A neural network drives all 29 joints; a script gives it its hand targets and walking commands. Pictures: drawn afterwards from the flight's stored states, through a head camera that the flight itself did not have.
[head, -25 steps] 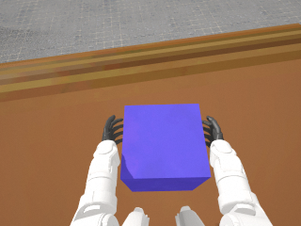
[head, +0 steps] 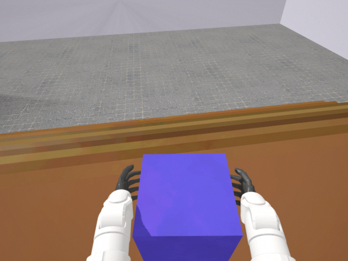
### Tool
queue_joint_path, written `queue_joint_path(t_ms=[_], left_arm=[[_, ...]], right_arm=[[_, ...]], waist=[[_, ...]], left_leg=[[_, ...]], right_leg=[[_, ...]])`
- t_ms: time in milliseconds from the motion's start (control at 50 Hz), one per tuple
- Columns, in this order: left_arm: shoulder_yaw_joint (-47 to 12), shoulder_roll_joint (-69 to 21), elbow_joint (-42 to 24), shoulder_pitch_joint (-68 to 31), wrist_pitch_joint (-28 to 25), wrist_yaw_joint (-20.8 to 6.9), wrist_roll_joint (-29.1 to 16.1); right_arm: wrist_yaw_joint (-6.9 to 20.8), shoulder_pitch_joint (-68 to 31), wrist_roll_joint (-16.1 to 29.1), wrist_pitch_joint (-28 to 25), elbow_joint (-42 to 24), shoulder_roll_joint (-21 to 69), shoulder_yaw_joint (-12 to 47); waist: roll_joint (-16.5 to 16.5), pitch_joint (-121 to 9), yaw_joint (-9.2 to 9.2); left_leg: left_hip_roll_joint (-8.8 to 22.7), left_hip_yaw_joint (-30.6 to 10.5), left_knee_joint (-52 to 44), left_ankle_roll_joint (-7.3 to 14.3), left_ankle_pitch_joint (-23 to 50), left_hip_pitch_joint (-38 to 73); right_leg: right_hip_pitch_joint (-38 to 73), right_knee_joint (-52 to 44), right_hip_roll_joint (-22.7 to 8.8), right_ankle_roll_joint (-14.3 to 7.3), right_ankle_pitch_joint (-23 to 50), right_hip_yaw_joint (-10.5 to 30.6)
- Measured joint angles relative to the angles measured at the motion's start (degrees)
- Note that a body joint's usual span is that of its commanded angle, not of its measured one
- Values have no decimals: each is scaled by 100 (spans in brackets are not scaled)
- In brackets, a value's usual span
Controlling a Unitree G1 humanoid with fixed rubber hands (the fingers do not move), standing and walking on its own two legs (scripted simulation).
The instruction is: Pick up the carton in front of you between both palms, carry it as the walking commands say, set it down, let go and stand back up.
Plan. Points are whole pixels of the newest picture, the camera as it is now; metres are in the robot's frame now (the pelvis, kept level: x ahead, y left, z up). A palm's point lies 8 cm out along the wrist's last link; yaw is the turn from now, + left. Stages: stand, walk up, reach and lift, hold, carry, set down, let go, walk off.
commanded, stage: reach and lift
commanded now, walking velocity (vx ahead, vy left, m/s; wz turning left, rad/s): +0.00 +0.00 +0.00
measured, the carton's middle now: (184, 213) +0.28 +0.00 -0.05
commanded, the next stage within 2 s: hold in 0.92 s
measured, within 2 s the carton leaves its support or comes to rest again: neither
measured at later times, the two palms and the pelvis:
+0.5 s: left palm (124, 192) +0.29 +0.15 +0.04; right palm (249, 196) +0.28 -0.15 +0.03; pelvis -0.01 +0.00 +0.00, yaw +0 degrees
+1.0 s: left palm (122, 189) +0.29 +0.15 +0.05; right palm (250, 193) +0.28 -0.15 +0.04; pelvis +0.00 +0.00 +0.01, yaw +0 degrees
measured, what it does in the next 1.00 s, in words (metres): stands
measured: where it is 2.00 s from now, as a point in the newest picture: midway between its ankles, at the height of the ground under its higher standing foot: outside the picture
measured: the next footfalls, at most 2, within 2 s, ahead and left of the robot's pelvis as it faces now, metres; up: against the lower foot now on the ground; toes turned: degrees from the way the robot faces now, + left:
right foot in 1.90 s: +0.18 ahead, -0.09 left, +0.00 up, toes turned -9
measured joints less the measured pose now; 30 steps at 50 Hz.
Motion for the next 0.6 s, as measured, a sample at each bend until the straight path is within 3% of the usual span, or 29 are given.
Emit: queue_joint_path(t_ms=[120, 320, 600], left_arm=[[233, -75, 148, -299, 186, -75, 222], [352, -142, 16, -516, 255, -114, 298], [91, -66, -325, -259, 437, -157, 248]], right_arm=[[133, -278, -264, 202, 107, 63, -257], [186, -465, -267, 265, -24, 47, -327], [138, -224, -229, 461, -377, 54, -58]], waist=[[-5, 290, -10], [13, 479, 16], [6, 521, 6]], left_leg=[[-11, 32, 45, 4, 25, 165], [19, 71, -15, -11, 84, 233], [62, 35, -368, -15, 171, 536]], right_leg=[[149, 73, -8, 7, 12, 8], [202, 30, 3, 2, 78, 16], [527, -340, -18, -26, 159, -46]])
